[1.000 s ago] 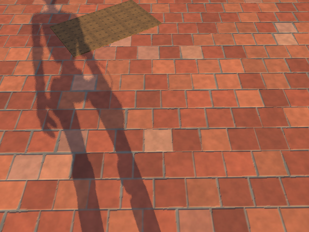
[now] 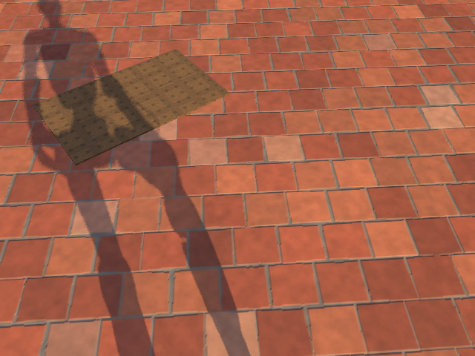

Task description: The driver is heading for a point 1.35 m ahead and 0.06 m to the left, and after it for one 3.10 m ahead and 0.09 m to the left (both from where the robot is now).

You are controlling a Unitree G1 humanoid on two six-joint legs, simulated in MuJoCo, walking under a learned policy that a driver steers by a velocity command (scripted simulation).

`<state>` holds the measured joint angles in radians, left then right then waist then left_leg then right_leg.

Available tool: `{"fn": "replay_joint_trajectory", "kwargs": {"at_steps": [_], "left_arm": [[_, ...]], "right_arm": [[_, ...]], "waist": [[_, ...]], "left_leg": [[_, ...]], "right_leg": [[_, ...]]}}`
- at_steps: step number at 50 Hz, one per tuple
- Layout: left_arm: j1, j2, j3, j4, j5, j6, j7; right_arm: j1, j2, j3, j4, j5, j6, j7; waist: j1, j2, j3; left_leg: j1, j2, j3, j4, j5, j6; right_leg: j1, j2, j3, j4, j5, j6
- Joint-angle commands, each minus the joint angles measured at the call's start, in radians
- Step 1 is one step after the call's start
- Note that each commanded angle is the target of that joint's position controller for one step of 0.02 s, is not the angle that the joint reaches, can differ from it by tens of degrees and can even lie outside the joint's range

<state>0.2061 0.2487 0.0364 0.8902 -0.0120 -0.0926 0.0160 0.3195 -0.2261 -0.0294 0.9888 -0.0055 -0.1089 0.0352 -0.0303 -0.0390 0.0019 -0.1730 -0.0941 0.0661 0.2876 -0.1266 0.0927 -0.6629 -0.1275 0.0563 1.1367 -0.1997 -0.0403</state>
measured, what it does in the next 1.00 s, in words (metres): walks ahead: right foot, then left foot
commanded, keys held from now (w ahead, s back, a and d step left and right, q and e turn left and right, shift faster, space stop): w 1.00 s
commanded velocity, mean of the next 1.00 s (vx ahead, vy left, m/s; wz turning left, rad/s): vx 0.50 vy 0.00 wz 0.00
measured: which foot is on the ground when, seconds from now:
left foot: down 0.00-0.32, up 0.34-0.84, down 0.86-1.00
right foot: up 0.00-0.28, down 0.30-0.86, up 0.88-1.00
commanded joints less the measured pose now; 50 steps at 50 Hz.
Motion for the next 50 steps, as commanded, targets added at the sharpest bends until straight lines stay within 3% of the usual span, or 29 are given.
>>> {"fn": "replay_joint_trajectory", "kwargs": {"at_steps": [1,5,10,12,13,14,15,16,17,18,19,20,21,23,25,28,32,37,40,41,42,43,44,45,46,47,48,50], "left_arm": [[0.034,0.046,0.013,-0.042,0.012,0.003,0.007],[-0.129,0.028,0.006,-0.085,0.003,-0.008,-0.006],[-0.25,0.044,0.003,-0.134,-0.01,-0.017,-0.037],[-0.225,0.066,0.01,-0.14,-0.01,-0.026,-0.047],[-0.167,0.086,0.02,-0.128,-0.009,-0.031,-0.048],[-0.033,0.123,0.043,-0.087,-0.008,-0.033,-0.045],[0.173,0.198,0.07,-0.037,0.0,-0.035,-0.037],[0.297,0.312,0.098,-0.012,0.014,-0.026,-0.035],[0.31,0.225,0.074,-0.008,0.012,-0.025,-0.039],[0.213,0.165,0.054,-0.025,0.006,-0.027,-0.039],[0.112,0.128,0.04,-0.049,0.005,-0.025,-0.039],[0.046,0.096,0.029,-0.06,0.008,-0.023,-0.044],[0.018,0.071,0.021,-0.059,0.014,-0.025,-0.048],[0.039,0.073,0.023,-0.036,0.017,-0.03,-0.053],[0.076,0.101,0.031,-0.012,0.018,-0.033,-0.045],[0.125,0.113,0.033,0.011,0.015,-0.023,-0.027],[0.181,0.13,0.034,0.036,0.005,-0.016,-0.014],[0.247,0.138,0.042,0.082,-0.004,0.003,-0.007],[0.222,0.156,0.051,0.085,-0.006,0.017,-0.001],[0.2,0.164,0.053,0.08,-0.005,0.021,-0.001],[0.183,0.149,0.047,0.075,0.0,0.027,-0.001],[0.183,0.121,0.032,0.053,0.012,0.027,-0.002],[0.31,-0.012,-0.006,0.05,0.013,0.005,-0.016],[0.278,0.046,0.005,0.065,-0.004,-0.023,-0.021],[0.177,0.125,0.027,0.03,-0.031,-0.038,-0.024],[0.112,0.132,0.029,0.011,-0.032,-0.041,-0.017],[0.078,0.124,0.035,0.006,-0.016,-0.035,-0.009],[0.123,0.08,0.039,0.015,-0.007,-0.005,-0.003]], "right_arm": [[-0.041,-0.132,-0.021,-0.055,0.002,-0.018,-0.02],[0.041,-0.16,-0.026,-0.038,0.018,-0.005,-0.035],[0.114,-0.17,-0.032,-0.004,0.027,0.017,-0.037],[0.104,-0.182,-0.038,-0.003,0.027,0.028,-0.039],[0.083,-0.189,-0.039,-0.007,0.026,0.033,-0.04],[0.066,-0.175,-0.033,-0.013,0.021,0.039,-0.039],[0.056,-0.135,-0.016,-0.037,0.006,0.038,-0.039],[0.162,-0.015,0.021,-0.054,0.003,0.014,-0.029],[0.16,-0.065,0.012,-0.036,0.022,-0.013,-0.024],[0.063,-0.158,-0.012,-0.064,0.048,-0.027,-0.02],[-0.002,-0.163,-0.015,-0.081,0.048,-0.028,-0.024],[-0.035,-0.149,-0.019,-0.085,0.034,-0.021,-0.031],[-0.026,-0.134,-0.025,-0.083,0.024,-0.006,-0.036],[0.01,-0.087,-0.021,-0.073,0.02,0.019,-0.038],[-0.025,-0.088,-0.026,-0.089,0.016,0.029,-0.041],[-0.145,-0.082,-0.028,-0.131,0.009,0.027,-0.04],[-0.288,-0.064,-0.021,-0.169,0.016,0.02,-0.028],[-0.407,-0.071,-0.016,-0.219,0.026,0.008,-0.002],[-0.368,-0.1,-0.026,-0.221,0.026,-0.002,0.01],[-0.297,-0.123,-0.039,-0.203,0.025,-0.004,0.009],[-0.141,-0.163,-0.063,-0.153,0.024,-0.004,0.003],[0.05,-0.233,-0.087,-0.108,0.015,-0.002,-0.006],[0.152,-0.315,-0.106,-0.082,0.005,0.005,-0.007],[0.143,-0.231,-0.079,-0.086,0.011,0.005,-0.006],[0.053,-0.186,-0.065,-0.098,0.017,0.002,-0.007],[-0.046,-0.156,-0.054,-0.122,0.016,0.002,-0.007],[-0.105,-0.124,-0.045,-0.129,0.008,0.0,-0.003],[-0.128,-0.09,-0.035,-0.118,-0.004,-0.005,0.004]], "waist": [[0.047,0.074,0.055],[-0.013,0.076,0.054],[-0.048,0.091,0.081],[-0.02,0.105,0.066],[0.019,0.116,0.035],[0.086,0.106,-0.042],[0.163,0.044,-0.191],[0.14,-0.212,-0.331],[0.15,-0.217,-0.391],[0.129,-0.146,-0.233],[0.099,-0.072,-0.15],[0.07,-0.019,-0.084],[0.037,-0.029,-0.052],[0.011,-0.042,-0.033],[0.006,-0.023,-0.008],[0.03,-0.015,0.019],[0.074,-0.019,0.051],[0.1,-0.021,0.097],[0.058,-0.04,0.061],[0.015,-0.055,0.014],[-0.06,-0.044,-0.075],[-0.125,0.032,-0.216],[-0.075,0.287,-0.36],[-0.094,0.259,-0.389],[-0.076,0.211,-0.234],[-0.042,0.129,-0.142],[-0.011,0.081,-0.077],[0.043,0.124,-0.05]], "left_leg": [[-0.107,0.279,-0.206,-0.204,0.073,0.171],[-0.019,0.264,-0.159,-0.187,0.087,0.126],[0.146,0.328,-0.18,-0.114,0.062,0.112],[0.19,0.352,-0.193,-0.057,0.118,0.096],[0.19,0.343,-0.182,0.009,0.241,0.082],[0.169,0.293,-0.14,0.167,0.403,0.059],[0.015,0.232,-0.082,0.45,0.347,0.022],[-0.413,0.057,-0.016,0.853,-0.068,-0.058],[-0.554,0.048,-0.172,1.012,-0.42,-0.046],[-0.636,0.113,-0.182,1.063,-0.358,-0.024],[-0.611,0.17,-0.153,1.029,-0.257,-0.018],[-0.57,0.203,-0.138,0.961,-0.188,-0.024],[-0.508,0.231,-0.14,0.901,-0.14,-0.028],[-0.447,0.235,-0.123,0.857,-0.096,-0.042],[-0.495,0.239,-0.119,0.794,-0.031,-0.057],[-0.567,0.238,-0.114,0.618,0.103,-0.073],[-0.524,0.203,-0.079,0.391,0.241,-0.072],[-0.556,0.184,-0.08,0.268,0.177,-0.045],[-0.443,0.151,-0.053,0.228,0.071,-0.009],[-0.321,0.116,-0.022,0.22,0.052,0.008],[-0.112,0.082,0.002,0.209,0.063,0.034],[0.206,0.218,-0.151,0.238,0.085,0.092],[0.582,0.463,-0.63,0.148,-0.1,0.257],[0.586,0.481,-0.802,0.028,-0.17,0.247],[0.453,0.451,-0.651,0.013,-0.16,0.192],[0.287,0.416,-0.515,-0.011,-0.074,0.161],[0.144,0.376,-0.42,-0.046,0.002,0.145],[0.008,0.321,-0.314,-0.107,0.051,0.13]], "right_leg": [[-0.019,-0.042,0.001,-0.143,0.162,0.027],[0.015,0.005,-0.038,-0.433,0.307,0.035],[0.009,0.033,-0.043,-0.582,0.215,0.015],[0.07,0.05,-0.052,-0.623,0.134,-0.013],[0.162,0.076,-0.075,-0.644,0.107,-0.031],[0.337,0.109,-0.1,-0.665,0.101,-0.056],[0.638,0.004,0.017,-0.638,0.124,-0.116],[1.037,-0.242,0.458,-0.704,0.02,-0.276],[1.072,-0.285,0.693,-0.834,-0.069,-0.307],[0.943,-0.251,0.544,-0.841,-0.069,-0.247],[0.794,-0.208,0.395,-0.86,0.007,-0.211],[0.661,-0.163,0.296,-0.899,0.076,-0.193],[0.574,-0.122,0.219,-0.935,0.118,-0.172],[0.499,-0.091,0.146,-0.978,0.203,-0.18],[0.499,-0.086,0.097,-0.997,0.29,-0.19],[0.539,-0.081,0.055,-1.011,0.326,-0.181],[0.565,-0.063,0.008,-1.032,0.257,-0.156],[0.718,-0.124,0.016,-0.979,0.258,-0.149],[0.766,-0.142,0.012,-0.891,0.427,-0.126],[0.757,-0.127,-0.004,-0.809,0.594,-0.113],[0.711,-0.074,-0.042,-0.632,0.705,-0.089],[0.511,-0.016,-0.082,-0.344,0.518,-0.054],[0.085,0.172,-0.088,0.056,-0.066,0.02],[-0.033,0.17,0.073,0.192,-0.363,0.001],[-0.11,0.111,0.064,0.228,-0.302,-0.018],[-0.084,0.052,0.03,0.183,-0.199,-0.023],[-0.038,0.017,0.016,0.122,-0.132,-0.02],[0.075,-0.021,0.02,0.043,-0.067,-0.017]]}}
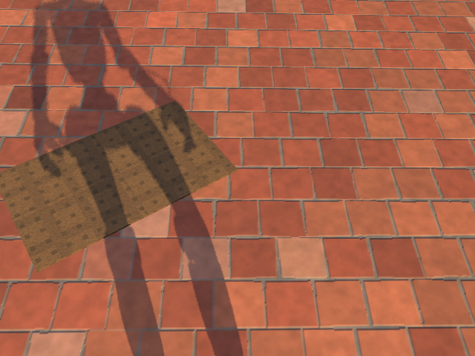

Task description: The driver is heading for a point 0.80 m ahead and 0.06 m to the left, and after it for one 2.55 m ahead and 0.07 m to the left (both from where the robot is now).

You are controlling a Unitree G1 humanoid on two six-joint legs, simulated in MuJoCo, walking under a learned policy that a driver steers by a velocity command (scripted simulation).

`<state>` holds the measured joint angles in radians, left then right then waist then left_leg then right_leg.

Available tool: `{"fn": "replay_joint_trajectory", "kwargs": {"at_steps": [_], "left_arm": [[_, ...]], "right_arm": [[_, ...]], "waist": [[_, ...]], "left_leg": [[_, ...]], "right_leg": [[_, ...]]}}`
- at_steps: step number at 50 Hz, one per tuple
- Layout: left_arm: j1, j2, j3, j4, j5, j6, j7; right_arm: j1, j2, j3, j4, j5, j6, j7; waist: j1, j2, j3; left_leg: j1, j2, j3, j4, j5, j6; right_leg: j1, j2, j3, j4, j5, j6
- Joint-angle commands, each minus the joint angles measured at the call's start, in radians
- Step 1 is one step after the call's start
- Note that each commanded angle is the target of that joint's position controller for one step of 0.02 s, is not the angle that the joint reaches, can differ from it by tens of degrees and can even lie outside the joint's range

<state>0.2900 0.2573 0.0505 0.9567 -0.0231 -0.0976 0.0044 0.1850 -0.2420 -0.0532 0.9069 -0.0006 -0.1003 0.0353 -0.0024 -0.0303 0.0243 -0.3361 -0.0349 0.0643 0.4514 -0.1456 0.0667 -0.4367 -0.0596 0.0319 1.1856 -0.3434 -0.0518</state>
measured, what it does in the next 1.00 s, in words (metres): walks ahead: right foot, then left foot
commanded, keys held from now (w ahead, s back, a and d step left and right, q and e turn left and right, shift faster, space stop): w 0.62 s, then w+q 0.38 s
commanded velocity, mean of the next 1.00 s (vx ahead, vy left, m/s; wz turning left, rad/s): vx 0.50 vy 0.00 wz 0.12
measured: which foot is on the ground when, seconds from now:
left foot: down 0.00-0.44, up 0.46-0.98, down 1.00-1.00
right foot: up 0.00-0.40, down 0.42-1.00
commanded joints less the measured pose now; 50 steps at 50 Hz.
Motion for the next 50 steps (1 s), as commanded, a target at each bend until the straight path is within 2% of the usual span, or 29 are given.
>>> {"fn": "replay_joint_trajectory", "kwargs": {"at_steps": [1,4,6,10,15,18,19,20,21,22,23,24,25,26,27,28,30,32,36,39,43,45,47,48,49,50], "left_arm": [[0.054,0.051,0.023,-0.046,0.005,0.011,0.01],[-0.031,0.057,0.029,-0.079,0.015,0.023,0.015],[-0.105,0.054,0.031,-0.103,0.019,0.021,0.013],[-0.237,0.031,0.021,-0.137,0.014,0.012,-0.001],[-0.368,0.033,0.01,-0.187,0.002,0.002,-0.029],[-0.349,0.06,0.016,-0.197,0.0,-0.008,-0.044],[-0.292,0.081,0.026,-0.185,0.001,-0.011,-0.044],[-0.17,0.112,0.045,-0.147,0.005,-0.012,-0.041],[0.015,0.17,0.07,-0.093,0.011,-0.012,-0.033],[0.163,0.274,0.094,-0.068,0.031,-0.008,-0.025],[0.182,0.234,0.079,-0.057,0.019,-0.004,-0.03],[0.107,0.167,0.057,-0.069,0.011,-0.006,-0.03],[0.019,0.127,0.045,-0.092,0.014,-0.005,-0.027],[-0.053,0.099,0.034,-0.102,0.021,-0.006,-0.031],[-0.092,0.07,0.025,-0.105,0.029,-0.011,-0.034],[-0.101,0.061,0.022,-0.099,0.034,-0.012,-0.037],[-0.071,0.079,0.026,-0.08,0.03,-0.018,-0.035],[-0.042,0.11,0.034,-0.063,0.033,-0.02,-0.022],[-0.003,0.116,0.034,-0.041,0.035,-0.015,-0.001],[0.035,0.123,0.034,-0.022,0.031,-0.015,0.006],[0.083,0.126,0.039,0.007,0.024,0.002,0.011],[0.081,0.138,0.044,0.011,0.019,0.015,0.015],[0.046,0.167,0.052,-0.004,0.014,0.027,0.022],[0.033,0.182,0.057,-0.012,0.013,0.035,0.027],[0.011,0.185,0.056,-0.022,0.012,0.044,0.032],[0.012,0.177,0.049,-0.041,0.018,0.042,0.036]], "right_arm": [[0.021,-0.081,-0.013,-0.025,-0.007,-0.016,0.002],[0.074,-0.127,-0.024,0.002,-0.005,-0.018,-0.016],[0.11,-0.131,-0.024,0.015,-0.002,-0.011,-0.029],[0.166,-0.141,-0.022,0.036,0.008,-0.003,-0.039],[0.243,-0.152,-0.028,0.08,0.015,0.016,-0.043],[0.229,-0.168,-0.038,0.088,0.02,0.029,-0.049],[0.207,-0.177,-0.041,0.083,0.02,0.033,-0.05],[0.181,-0.172,-0.039,0.077,0.021,0.037,-0.05],[0.175,-0.142,-0.027,0.064,0.013,0.039,-0.049],[0.267,-0.049,0.003,0.042,-0.002,0.025,-0.042],[0.289,-0.023,0.015,0.057,0.012,-0.001,-0.034],[0.204,-0.126,-0.012,0.04,0.039,-0.021,-0.028],[0.121,-0.143,-0.015,0.016,0.049,-0.029,-0.028],[0.083,-0.132,-0.018,0.011,0.039,-0.025,-0.035],[0.085,-0.124,-0.027,0.015,0.026,-0.012,-0.042],[0.109,-0.101,-0.026,0.021,0.022,0.003,-0.043],[0.124,-0.068,-0.025,0.026,0.018,0.023,-0.047],[0.067,-0.073,-0.029,0.006,0.015,0.031,-0.049],[-0.038,-0.063,-0.029,-0.023,0.017,0.03,-0.036],[-0.131,-0.049,-0.021,-0.055,0.022,0.029,-0.023],[-0.222,-0.04,-0.011,-0.107,0.023,0.029,-0.001],[-0.244,-0.044,-0.01,-0.134,0.023,0.028,0.013],[-0.21,-0.071,-0.021,-0.15,0.022,0.028,0.025],[-0.146,-0.096,-0.035,-0.144,0.021,0.03,0.027],[-0.004,-0.136,-0.06,-0.112,0.023,0.032,0.025],[0.169,-0.215,-0.096,-0.073,0.024,0.036,0.011]], "waist": [[0.023,0.116,-0.062],[0.017,0.088,-0.015],[-0.002,0.079,-0.002],[-0.042,0.087,0.024],[-0.081,0.088,0.068],[-0.046,0.108,0.05],[-0.01,0.121,0.014],[0.057,0.117,-0.057],[0.128,0.083,-0.18],[0.118,-0.126,-0.347],[0.11,-0.253,-0.437],[0.11,-0.168,-0.304],[0.089,-0.105,-0.194],[0.055,-0.031,-0.113],[0.021,-0.033,-0.076],[-0.003,-0.05,-0.064],[-0.019,-0.045,-0.044],[-0.017,-0.027,-0.016],[0.012,-0.028,0.007],[0.046,-0.023,0.037],[0.077,-0.008,0.073],[0.073,-0.018,0.076],[0.036,-0.05,0.035],[-0.004,-0.071,-0.016],[-0.083,-0.061,-0.092],[-0.155,0.001,-0.188]], "left_leg": [[0.142,0.252,-0.278,-0.292,0.097,0.164],[0.144,0.253,-0.227,-0.331,0.167,0.178],[0.182,0.249,-0.203,-0.337,0.189,0.167],[0.218,0.222,-0.14,-0.345,0.17,0.134],[0.36,0.274,-0.14,-0.293,0.169,0.131],[0.422,0.308,-0.147,-0.218,0.29,0.11],[0.42,0.3,-0.135,-0.157,0.433,0.097],[0.394,0.261,-0.1,-0.018,0.586,0.076],[0.265,0.203,-0.058,0.211,0.547,0.044],[-0.106,0.069,-0.009,0.613,0.152,-0.022],[-0.32,-0.028,-0.123,0.824,-0.415,-0.038],[-0.42,0.043,-0.183,0.911,-0.387,-0.015],[-0.432,0.098,-0.154,0.893,-0.297,0.0],[-0.39,0.141,-0.132,0.824,-0.214,-0.002],[-0.329,0.173,-0.137,0.756,-0.163,-0.003],[-0.274,0.185,-0.138,0.723,-0.134,-0.006],[-0.26,0.19,-0.125,0.668,-0.097,-0.019],[-0.332,0.195,-0.126,0.581,-0.009,-0.037],[-0.377,0.177,-0.126,0.383,0.201,-0.042],[-0.363,0.145,-0.106,0.262,0.274,-0.032],[-0.417,0.127,-0.084,0.174,0.224,-0.01],[-0.415,0.116,-0.056,0.152,0.14,0.008],[-0.307,0.066,0.008,0.149,0.033,0.039],[-0.203,0.026,0.042,0.156,-0.011,0.058],[-0.011,-0.021,0.062,0.111,0.016,0.086],[0.292,0.031,-0.072,0.084,0.044,0.138]], "right_leg": [[-0.138,-0.092,0.035,-0.029,0.088,0.0],[-0.228,-0.104,0.027,-0.152,0.198,0.029],[-0.281,-0.102,0.024,-0.263,0.297,0.042],[-0.253,-0.065,-0.011,-0.489,0.448,0.043],[-0.275,-0.037,-0.025,-0.626,0.396,0.027],[-0.202,-0.013,-0.036,-0.672,0.293,-0.011],[-0.103,0.015,-0.06,-0.683,0.267,-0.028],[0.071,0.051,-0.09,-0.703,0.275,-0.051],[0.352,0.011,-0.043,-0.676,0.303,-0.092],[0.758,-0.252,0.35,-0.689,0.248,-0.226],[0.869,-0.358,0.707,-0.866,0.122,-0.31],[0.764,-0.319,0.606,-0.885,0.056,-0.254],[0.614,-0.281,0.454,-0.901,0.093,-0.213],[0.456,-0.239,0.344,-0.939,0.171,-0.191],[0.354,-0.199,0.268,-0.972,0.221,-0.171],[0.294,-0.18,0.227,-1.003,0.24,-0.167],[0.245,-0.166,0.17,-1.043,0.3,-0.182],[0.262,-0.17,0.126,-1.067,0.346,-0.187],[0.308,-0.15,0.009,-1.086,0.378,-0.144],[0.345,-0.153,-0.059,-1.102,0.37,-0.124],[0.497,-0.199,-0.114,-1.058,0.428,-0.111],[0.556,-0.223,-0.135,-1.004,0.523,-0.099],[0.575,-0.226,-0.17,-0.891,0.832,-0.076],[0.572,-0.221,-0.188,-0.783,1.009,-0.062],[0.524,-0.189,-0.219,-0.594,1.085,-0.035],[0.318,-0.147,-0.225,-0.323,0.903,0.005]]}}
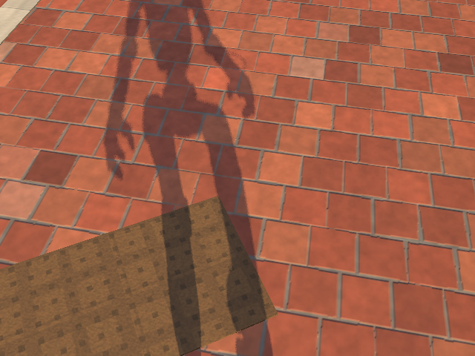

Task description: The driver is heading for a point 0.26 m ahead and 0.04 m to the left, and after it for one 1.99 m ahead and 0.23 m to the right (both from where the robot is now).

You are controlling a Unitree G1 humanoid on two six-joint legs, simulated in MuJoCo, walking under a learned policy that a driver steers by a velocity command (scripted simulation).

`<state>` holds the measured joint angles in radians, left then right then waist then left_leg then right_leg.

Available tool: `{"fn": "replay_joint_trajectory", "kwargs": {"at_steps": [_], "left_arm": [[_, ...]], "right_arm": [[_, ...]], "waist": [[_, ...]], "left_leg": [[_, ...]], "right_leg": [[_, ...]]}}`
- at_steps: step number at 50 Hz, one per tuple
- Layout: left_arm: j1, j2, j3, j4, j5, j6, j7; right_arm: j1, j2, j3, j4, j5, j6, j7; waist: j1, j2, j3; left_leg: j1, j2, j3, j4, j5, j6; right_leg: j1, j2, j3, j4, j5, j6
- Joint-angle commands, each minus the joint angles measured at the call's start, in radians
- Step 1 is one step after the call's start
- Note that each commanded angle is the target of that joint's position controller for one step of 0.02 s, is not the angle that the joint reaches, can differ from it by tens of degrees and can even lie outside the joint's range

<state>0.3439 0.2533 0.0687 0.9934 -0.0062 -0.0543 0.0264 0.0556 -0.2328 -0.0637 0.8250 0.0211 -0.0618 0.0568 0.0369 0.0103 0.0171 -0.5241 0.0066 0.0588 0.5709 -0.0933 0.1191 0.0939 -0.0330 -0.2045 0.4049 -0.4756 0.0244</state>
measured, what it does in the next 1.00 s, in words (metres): walks ahead: right foot, then left foot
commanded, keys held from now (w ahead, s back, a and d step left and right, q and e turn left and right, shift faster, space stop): w+q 0.26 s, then w+e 0.74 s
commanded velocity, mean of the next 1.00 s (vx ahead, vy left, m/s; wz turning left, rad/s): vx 0.50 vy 0.00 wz -0.05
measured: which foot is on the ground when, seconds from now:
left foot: down 0.00-0.54, up 0.56-0.98, down 1.00-1.00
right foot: down 0.00-0.00, up 0.02-0.50, down 0.52-1.00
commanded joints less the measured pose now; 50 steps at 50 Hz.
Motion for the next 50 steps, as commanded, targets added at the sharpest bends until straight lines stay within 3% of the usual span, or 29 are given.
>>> {"fn": "replay_joint_trajectory", "kwargs": {"at_steps": [1,2,3,4,5,6,9,12,15,18,21,23,24,25,26,27,28,29,30,31,32,35,37,40,43,46,48,49,50], "left_arm": [[0.042,0.045,-0.014,-0.124,0.032,-0.031,-0.008],[-0.002,0.07,-0.016,-0.132,0.005,-0.079,-0.025],[-0.109,0.13,0.002,-0.163,-0.034,-0.105,-0.035],[-0.154,0.13,0.0,-0.175,-0.033,-0.116,-0.033],[-0.169,0.131,0.008,-0.171,-0.01,-0.113,-0.024],[-0.159,0.138,0.018,-0.173,0.003,-0.1,-0.017],[-0.147,0.104,0.02,-0.19,0.017,-0.062,-0.011],[-0.261,0.086,0.015,-0.233,0.022,-0.054,-0.007],[-0.336,0.056,0.0,-0.246,0.012,-0.061,-0.023],[-0.4,0.07,-0.005,-0.265,-0.001,-0.069,-0.04],[-0.444,0.097,-0.005,-0.296,-0.005,-0.076,-0.057],[-0.404,0.112,-0.002,-0.296,-0.008,-0.078,-0.067],[-0.342,0.131,0.006,-0.282,-0.008,-0.077,-0.069],[-0.217,0.158,0.023,-0.244,-0.005,-0.076,-0.069],[-0.057,0.2,0.038,-0.209,0.003,-0.072,-0.067],[0.051,0.291,0.062,-0.201,0.011,-0.065,-0.066],[0.072,0.237,0.049,-0.182,-0.015,-0.056,-0.071],[0.013,0.183,0.033,-0.201,-0.022,-0.051,-0.066],[-0.045,0.161,0.027,-0.225,-0.008,-0.045,-0.062],[-0.087,0.146,0.02,-0.237,-0.001,-0.041,-0.061],[-0.106,0.128,0.012,-0.248,0.004,-0.042,-0.059],[-0.1,0.148,0.017,-0.257,-0.002,-0.039,-0.049],[-0.073,0.18,0.028,-0.255,-0.008,-0.038,-0.035],[-0.024,0.184,0.033,-0.246,-0.017,-0.025,-0.02],[0.036,0.178,0.033,-0.233,-0.023,-0.011,-0.013],[0.066,0.171,0.033,-0.23,-0.024,0.004,-0.006],[0.05,0.179,0.039,-0.239,-0.021,0.012,-0.002],[0.028,0.171,0.037,-0.248,-0.02,0.014,-0.002],[0.005,0.141,0.026,-0.265,-0.014,0.012,-0.006]], "right_arm": [[0.371,-0.334,-0.109,0.017,0.006,-0.001,-0.024],[0.393,-0.282,-0.085,0.005,0.0,-0.007,-0.025],[0.362,-0.221,-0.069,0.004,-0.009,-0.011,-0.028],[0.288,-0.184,-0.059,-0.014,-0.006,-0.016,-0.029],[0.212,-0.152,-0.048,-0.035,-0.006,-0.016,-0.028],[0.167,-0.127,-0.039,-0.053,-0.013,-0.016,-0.03],[0.167,-0.155,-0.043,-0.067,-0.01,-0.019,-0.044],[0.22,-0.189,-0.052,-0.062,-0.005,-0.017,-0.064],[0.259,-0.165,-0.044,-0.047,-0.004,-0.013,-0.072],[0.309,-0.164,-0.039,-0.017,-0.007,-0.018,-0.068],[0.343,-0.181,-0.042,0.006,-0.013,-0.011,-0.071],[0.328,-0.196,-0.046,0.009,-0.016,-0.004,-0.076],[0.304,-0.205,-0.048,0.003,-0.018,0.0,-0.078],[0.281,-0.202,-0.044,-0.005,-0.019,0.005,-0.079],[0.266,-0.184,-0.032,-0.024,-0.027,0.005,-0.081],[0.365,-0.115,-0.011,-0.047,-0.033,-0.014,-0.074],[0.362,-0.11,0.0,-0.044,-0.03,-0.038,-0.064],[0.278,-0.174,-0.012,-0.07,-0.006,-0.059,-0.052],[0.194,-0.178,-0.01,-0.089,0.003,-0.071,-0.048],[0.156,-0.17,-0.012,-0.099,-0.013,-0.076,-0.051],[0.156,-0.173,-0.02,-0.102,-0.032,-0.073,-0.056],[0.172,-0.139,-0.019,-0.116,-0.04,-0.05,-0.064],[0.108,-0.124,-0.014,-0.141,-0.04,-0.043,-0.072],[-0.003,-0.096,-0.004,-0.173,-0.036,-0.047,-0.067],[-0.091,-0.094,-0.001,-0.202,-0.022,-0.056,-0.055],[-0.133,-0.121,-0.009,-0.223,-0.014,-0.069,-0.043],[-0.1,-0.146,-0.019,-0.219,-0.011,-0.08,-0.04],[-0.029,-0.163,-0.028,-0.201,-0.012,-0.085,-0.044],[0.083,-0.195,-0.043,-0.181,-0.025,-0.088,-0.051]], "waist": [[-0.126,0.215,-0.293],[-0.143,0.177,-0.409],[-0.163,0.129,-0.291],[-0.132,0.054,-0.194],[-0.088,-0.01,-0.126],[-0.048,-0.004,-0.096],[-0.012,0.027,-0.064],[-0.044,0.039,-0.026],[-0.086,0.077,-0.022],[-0.125,0.086,0.003],[-0.134,0.077,0.025],[-0.104,0.086,0.012],[-0.068,0.095,-0.028],[-0.003,0.079,-0.107],[0.064,0.029,-0.222],[0.039,-0.198,-0.342],[0.044,-0.292,-0.36],[0.052,-0.198,-0.221],[0.046,-0.093,-0.128],[0.016,-0.02,-0.057],[-0.012,-0.011,-0.045],[-0.046,-0.069,-0.051],[-0.034,-0.068,-0.035],[0.004,-0.081,-0.026],[0.038,-0.096,-0.022],[0.04,-0.101,-0.017],[0.011,-0.129,-0.022],[-0.03,-0.136,-0.048],[-0.087,-0.124,-0.133]], "left_leg": [[0.87,0.256,-0.591,-0.088,-0.109,0.267],[0.97,0.343,-0.897,-0.254,-0.173,0.32],[0.899,0.3,-0.743,-0.264,-0.129,0.253],[0.748,0.257,-0.598,-0.267,-0.053,0.213],[0.582,0.218,-0.498,-0.284,0.034,0.187],[0.465,0.189,-0.438,-0.311,0.102,0.176],[0.318,0.151,-0.367,-0.359,0.176,0.182],[0.275,0.113,-0.317,-0.368,0.173,0.153],[0.279,0.082,-0.258,-0.364,0.095,0.106],[0.356,0.131,-0.275,-0.356,0.054,0.098],[0.539,0.208,-0.297,-0.3,0.166,0.089],[0.605,0.226,-0.273,-0.244,0.332,0.063],[0.609,0.211,-0.242,-0.179,0.515,0.049],[0.589,0.167,-0.192,-0.041,0.675,0.029],[0.461,0.123,-0.149,0.183,0.591,0.001],[0.084,-0.029,-0.076,0.561,0.174,-0.084],[-0.148,-0.093,-0.15,0.715,-0.431,-0.102],[-0.259,-0.026,-0.202,0.771,-0.393,-0.087],[-0.258,0.015,-0.182,0.731,-0.315,-0.079],[-0.231,0.044,-0.165,0.643,-0.264,-0.082],[-0.173,0.07,-0.162,0.567,-0.229,-0.089],[-0.107,0.075,-0.136,0.434,-0.197,-0.13],[-0.115,0.063,-0.122,0.312,-0.098,-0.157],[-0.045,0.024,-0.117,0.101,0.102,-0.17],[0.018,-0.015,-0.116,-0.017,0.185,-0.169],[0.025,-0.029,-0.143,-0.099,0.119,-0.155],[0.084,-0.03,-0.145,-0.132,0.043,-0.132],[0.187,-0.03,-0.131,-0.172,0.048,-0.107],[0.383,0.027,-0.159,-0.162,0.06,-0.065]], "right_leg": [[-0.675,0.013,0.045,0.855,0.25,-0.001],[-0.833,0.084,0.263,1.003,-0.1,-0.015],[-0.924,0.021,0.306,1.016,-0.029,-0.044],[-0.91,-0.026,0.292,0.941,0.065,-0.057],[-0.846,-0.061,0.283,0.85,0.119,-0.052],[-0.764,-0.086,0.284,0.787,0.15,-0.044],[-0.692,-0.086,0.263,0.65,0.201,-0.001],[-0.708,-0.055,0.25,0.433,0.378,0.03],[-0.642,-0.022,0.231,0.209,0.583,0.022],[-0.647,-0.024,0.226,0.144,0.644,-0.006],[-0.755,-0.024,0.226,0.112,0.511,-0.059],[-0.724,-0.008,0.211,0.099,0.419,-0.097],[-0.627,0.024,0.183,0.092,0.391,-0.118],[-0.452,0.061,0.157,0.071,0.424,-0.147],[-0.196,-0.021,0.272,0.095,0.476,-0.201],[0.17,-0.232,0.694,0.058,0.401,-0.359],[0.283,-0.305,0.985,-0.089,0.244,-0.415],[0.202,-0.282,0.909,-0.108,0.13,-0.361],[0.063,-0.242,0.788,-0.124,0.175,-0.327],[-0.071,-0.205,0.704,-0.145,0.274,-0.311],[-0.146,-0.175,0.65,-0.163,0.373,-0.299],[-0.245,-0.133,0.573,-0.193,0.523,-0.309],[-0.282,-0.113,0.529,-0.205,0.563,-0.301],[-0.332,-0.057,0.475,-0.189,0.539,-0.251],[-0.323,-0.056,0.506,-0.159,0.486,-0.23],[-0.227,-0.087,0.594,-0.088,0.445,-0.221],[-0.192,-0.102,0.644,-0.031,0.476,-0.21],[-0.203,-0.082,0.64,0.022,0.522,-0.192],[-0.259,-0.036,0.601,0.155,0.561,-0.162]]}}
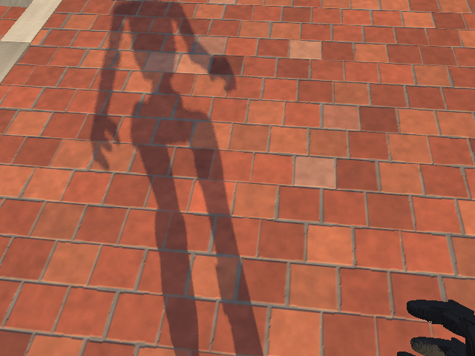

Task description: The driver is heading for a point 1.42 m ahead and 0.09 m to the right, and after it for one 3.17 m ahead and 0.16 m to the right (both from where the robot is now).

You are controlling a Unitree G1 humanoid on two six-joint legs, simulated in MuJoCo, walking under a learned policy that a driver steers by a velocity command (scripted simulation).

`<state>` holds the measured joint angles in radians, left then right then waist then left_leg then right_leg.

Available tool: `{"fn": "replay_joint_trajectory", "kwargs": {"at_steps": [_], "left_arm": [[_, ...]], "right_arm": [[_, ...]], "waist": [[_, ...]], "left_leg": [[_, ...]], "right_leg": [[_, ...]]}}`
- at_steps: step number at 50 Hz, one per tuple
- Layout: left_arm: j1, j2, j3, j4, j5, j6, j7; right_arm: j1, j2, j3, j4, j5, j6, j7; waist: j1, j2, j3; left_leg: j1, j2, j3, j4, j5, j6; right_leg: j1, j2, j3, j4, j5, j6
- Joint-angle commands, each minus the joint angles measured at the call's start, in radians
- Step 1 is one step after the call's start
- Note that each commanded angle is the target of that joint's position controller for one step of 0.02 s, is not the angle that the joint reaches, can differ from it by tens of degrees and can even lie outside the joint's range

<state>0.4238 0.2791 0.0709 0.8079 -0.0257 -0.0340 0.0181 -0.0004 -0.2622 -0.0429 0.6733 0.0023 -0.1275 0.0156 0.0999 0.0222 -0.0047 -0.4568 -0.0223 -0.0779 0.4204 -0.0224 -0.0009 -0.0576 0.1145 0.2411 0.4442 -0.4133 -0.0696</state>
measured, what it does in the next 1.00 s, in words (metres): walks ahead: right foot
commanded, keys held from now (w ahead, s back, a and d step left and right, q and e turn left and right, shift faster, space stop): w+e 0.20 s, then w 0.80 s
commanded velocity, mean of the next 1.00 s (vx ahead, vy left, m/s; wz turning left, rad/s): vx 0.50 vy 0.00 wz -0.24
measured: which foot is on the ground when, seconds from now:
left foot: down 0.00-0.52, up 0.54-1.00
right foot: down 0.00-0.02, up 0.04-0.48, down 0.50-1.00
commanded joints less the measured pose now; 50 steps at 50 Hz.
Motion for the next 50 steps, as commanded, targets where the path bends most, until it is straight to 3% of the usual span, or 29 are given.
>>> {"fn": "replay_joint_trajectory", "kwargs": {"at_steps": [1,2,3,4,5,6,7,9,14,17,21,23,24,25,26,27,28,29,30,31,32,34,36,38,42,45,47,49,50], "left_arm": [[-0.081,0.063,0.005,-0.107,0.023,-0.014,-0.001],[0.07,0.014,-0.012,-0.132,-0.004,-0.024,-0.001],[0.071,0.114,0.003,-0.104,-0.015,-0.025,0.0],[-0.035,0.161,0.017,-0.114,-0.009,-0.019,-0.002],[-0.092,0.152,0.019,-0.125,0.0,-0.015,-0.002],[-0.126,0.139,0.022,-0.14,0.009,-0.015,-0.005],[-0.125,0.122,0.024,-0.146,0.004,-0.01,-0.012],[-0.125,0.081,0.016,-0.16,-0.005,0.001,-0.019],[-0.214,0.043,-0.002,-0.197,0.009,-0.004,-0.029],[-0.321,0.03,-0.015,-0.22,0.012,-0.021,-0.047],[-0.425,0.05,-0.015,-0.267,0.005,-0.028,-0.063],[-0.396,0.077,-0.004,-0.27,0.009,-0.03,-0.065],[-0.304,0.102,0.012,-0.246,0.015,-0.03,-0.061],[-0.156,0.153,0.039,-0.199,0.019,-0.027,-0.053],[0.026,0.241,0.065,-0.169,0.025,-0.018,-0.035],[0.021,0.309,0.066,-0.168,0.027,-0.018,-0.036],[0.03,0.215,0.045,-0.17,0.019,-0.022,-0.04],[-0.029,0.182,0.032,-0.168,0.019,-0.028,-0.041],[-0.09,0.155,0.023,-0.17,0.019,-0.031,-0.042],[-0.143,0.129,0.016,-0.173,0.025,-0.034,-0.046],[-0.173,0.105,0.009,-0.177,0.033,-0.039,-0.048],[-0.186,0.105,0.012,-0.165,0.028,-0.054,-0.049],[-0.176,0.124,0.018,-0.143,0.026,-0.064,-0.044],[-0.152,0.132,0.021,-0.122,0.026,-0.063,-0.035],[-0.101,0.159,0.028,-0.084,0.018,-0.055,-0.023],[-0.047,0.174,0.033,-0.045,0.009,-0.046,-0.022],[-0.036,0.181,0.037,-0.026,0.004,-0.038,-0.018],[-0.042,0.19,0.041,-0.014,0.003,-0.028,-0.013],[-0.059,0.195,0.041,-0.013,0.002,-0.022,-0.011]], "right_arm": [[0.309,-0.229,-0.08,-0.015,-0.017,-0.02,-0.02],[0.373,-0.281,-0.092,0.02,-0.022,-0.003,-0.015],[0.352,-0.191,-0.075,0.006,0.001,0.004,-0.012],[0.311,-0.13,-0.058,-0.003,0.002,0.01,-0.016],[0.265,-0.12,-0.051,-0.005,-0.007,0.016,-0.015],[0.234,-0.107,-0.046,0.003,-0.012,0.019,-0.013],[0.217,-0.093,-0.04,0.009,-0.018,0.018,-0.012],[0.212,-0.096,-0.043,0.024,-0.011,0.011,-0.009],[0.241,-0.148,-0.058,0.074,-0.006,0.007,-0.005],[0.267,-0.172,-0.059,0.099,0.009,0.018,-0.005],[0.346,-0.21,-0.065,0.147,0.029,0.039,-0.004],[0.347,-0.228,-0.067,0.163,0.034,0.052,-0.008],[0.333,-0.232,-0.066,0.167,0.038,0.058,-0.012],[0.345,-0.209,-0.055,0.169,0.033,0.06,-0.016],[0.345,-0.154,-0.029,0.139,-0.002,0.053,-0.019],[0.453,-0.048,0.005,0.119,-0.005,0.03,-0.008],[0.382,-0.159,-0.021,0.133,0.023,0.014,0.0],[0.297,-0.18,-0.029,0.101,0.043,0.007,0.003],[0.26,-0.166,-0.025,0.099,0.033,0.006,-0.003],[0.249,-0.161,-0.029,0.1,0.015,0.011,-0.007],[0.274,-0.152,-0.031,0.108,0.013,0.024,-0.005],[0.301,-0.112,-0.025,0.118,0.012,0.047,-0.006],[0.254,-0.1,-0.022,0.103,0.002,0.059,-0.012],[0.189,-0.091,-0.017,0.086,-0.003,0.059,-0.01],[0.056,-0.071,-0.005,0.056,0.006,0.046,0.007],[-0.021,-0.079,-0.003,0.026,0.012,0.04,0.021],[-0.041,-0.093,-0.006,0.01,0.013,0.036,0.031],[-0.01,-0.112,-0.012,0.012,0.011,0.031,0.036],[0.047,-0.129,-0.021,0.026,0.009,0.029,0.034]], "waist": [[-0.217,-0.027,-0.256],[-0.145,0.307,-0.351],[-0.16,0.22,-0.279],[-0.185,0.11,-0.149],[-0.169,0.034,-0.07],[-0.149,0.033,-0.019],[-0.126,0.056,0.0],[-0.111,0.087,0.007],[-0.118,0.037,0.016],[-0.151,0.03,0.041],[-0.173,0.05,0.064],[-0.134,0.073,0.042],[-0.072,0.074,-0.014],[-0.005,0.058,-0.107],[0.06,-0.073,-0.254],[-0.029,-0.307,-0.372],[0.024,-0.186,-0.358],[0.012,-0.166,-0.204],[-0.02,-0.102,-0.129],[-0.054,-0.093,-0.078],[-0.09,-0.103,-0.063],[-0.121,-0.102,-0.053],[-0.124,-0.087,-0.014],[-0.108,-0.075,0.012],[-0.058,-0.077,0.051],[-0.03,-0.08,0.071],[-0.034,-0.087,0.077],[-0.059,-0.103,0.057],[-0.096,-0.11,0.022]], "left_leg": [[0.589,0.232,-0.189,0.02,-0.041,0.123],[0.856,0.442,-0.626,-0.045,-0.206,0.28],[0.806,0.451,-0.688,-0.078,-0.391,0.266],[0.682,0.4,-0.523,-0.097,-0.374,0.221],[0.552,0.353,-0.395,-0.124,-0.261,0.195],[0.462,0.32,-0.318,-0.151,-0.172,0.189],[0.397,0.288,-0.241,-0.18,-0.114,0.178],[0.344,0.271,-0.149,-0.227,-0.057,0.189],[0.342,0.261,0.0,-0.27,0.097,0.21],[0.339,0.235,0.079,-0.269,0.107,0.187],[0.443,0.288,0.07,-0.233,0.13,0.171],[0.49,0.301,0.081,-0.155,0.301,0.15],[0.479,0.277,0.118,-0.043,0.456,0.128],[0.402,0.232,0.162,0.139,0.505,0.097],[0.167,0.18,0.196,0.47,0.183,0.051],[-0.182,0.005,0.115,0.78,-0.55,0.002],[-0.281,0.049,-0.009,0.885,-0.563,0.011],[-0.349,0.092,0.014,0.887,-0.481,0.022],[-0.319,0.131,0.028,0.834,-0.392,0.023],[-0.271,0.154,0.029,0.776,-0.337,0.017],[-0.206,0.172,0.018,0.749,-0.3,0.014],[-0.157,0.176,0.023,0.699,-0.262,-0.001],[-0.193,0.178,0.023,0.619,-0.185,-0.019],[-0.224,0.177,0.023,0.5,-0.069,-0.028],[-0.174,0.134,0.055,0.257,0.111,-0.022],[-0.172,0.113,0.058,0.169,0.106,-0.006],[-0.179,0.105,0.053,0.126,0.046,0.019],[-0.122,0.087,0.068,0.098,-0.027,0.045],[-0.03,0.06,0.097,0.078,-0.049,0.063]], "right_leg": [[-0.253,-0.113,0.058,0.394,0.33,-0.029],[-0.601,0.003,-0.059,0.675,-0.185,0.025],[-0.718,-0.093,-0.046,0.805,-0.174,0.038],[-0.744,-0.125,-0.063,0.837,-0.077,0.049],[-0.713,-0.157,-0.095,0.82,-0.002,0.058],[-0.697,-0.181,-0.102,0.78,0.045,0.061],[-0.658,-0.206,-0.108,0.757,0.07,0.06],[-0.638,-0.226,-0.135,0.721,0.096,0.066],[-0.645,-0.228,-0.144,0.489,0.281,0.078],[-0.577,-0.206,-0.204,0.291,0.408,0.064],[-0.556,-0.18,-0.242,0.165,0.343,0.033],[-0.474,-0.147,-0.27,0.113,0.271,0.0],[-0.324,-0.112,-0.301,0.063,0.298,-0.024],[-0.09,-0.095,-0.304,0.054,0.335,-0.052],[0.228,-0.297,-0.061,0.097,0.419,-0.12],[0.456,-0.515,0.429,-0.044,0.243,-0.281],[0.429,-0.499,0.461,-0.099,0.146,-0.264],[0.311,-0.46,0.301,-0.112,0.2,-0.225],[0.175,-0.412,0.188,-0.129,0.289,-0.198],[0.057,-0.379,0.114,-0.159,0.366,-0.186],[-0.021,-0.355,0.067,-0.194,0.408,-0.18],[-0.095,-0.348,0.016,-0.253,0.437,-0.196],[-0.123,-0.342,-0.036,-0.292,0.459,-0.2],[-0.111,-0.328,-0.084,-0.309,0.459,-0.187],[-0.102,-0.3,-0.16,-0.318,0.41,-0.146],[-0.029,-0.334,-0.153,-0.291,0.384,-0.138],[0.038,-0.364,-0.141,-0.254,0.41,-0.124],[0.086,-0.379,-0.135,-0.2,0.502,-0.104],[0.093,-0.363,-0.152,-0.129,0.64,-0.087]]}}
